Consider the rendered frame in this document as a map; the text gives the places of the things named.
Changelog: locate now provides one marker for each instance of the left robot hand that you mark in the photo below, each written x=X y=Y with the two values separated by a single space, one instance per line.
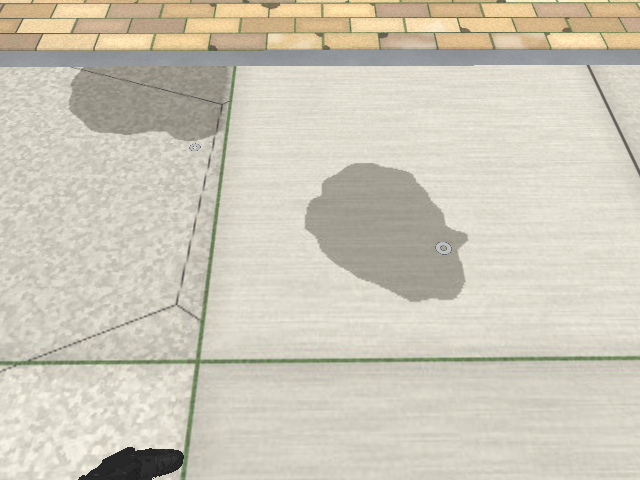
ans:
x=129 y=464

